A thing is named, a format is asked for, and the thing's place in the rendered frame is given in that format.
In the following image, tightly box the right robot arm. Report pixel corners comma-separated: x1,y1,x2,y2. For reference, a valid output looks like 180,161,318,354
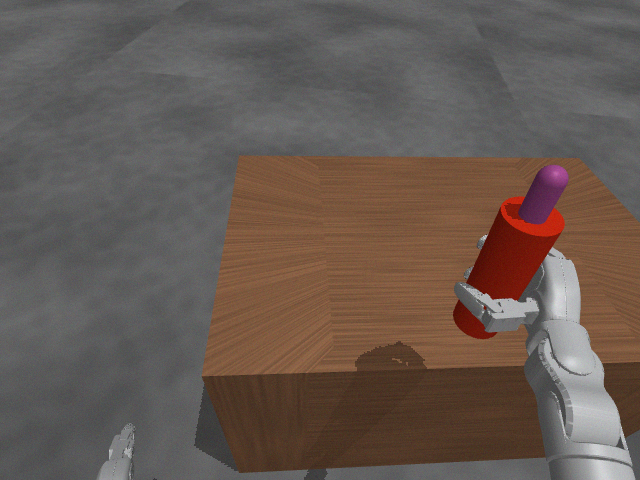
524,319,636,480

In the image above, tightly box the left robot hand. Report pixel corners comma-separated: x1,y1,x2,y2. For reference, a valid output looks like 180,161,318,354
96,423,135,480

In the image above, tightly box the bottle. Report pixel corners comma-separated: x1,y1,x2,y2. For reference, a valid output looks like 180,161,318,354
453,165,569,339

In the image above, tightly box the right robot hand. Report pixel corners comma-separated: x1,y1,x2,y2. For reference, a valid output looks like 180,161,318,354
454,234,581,334

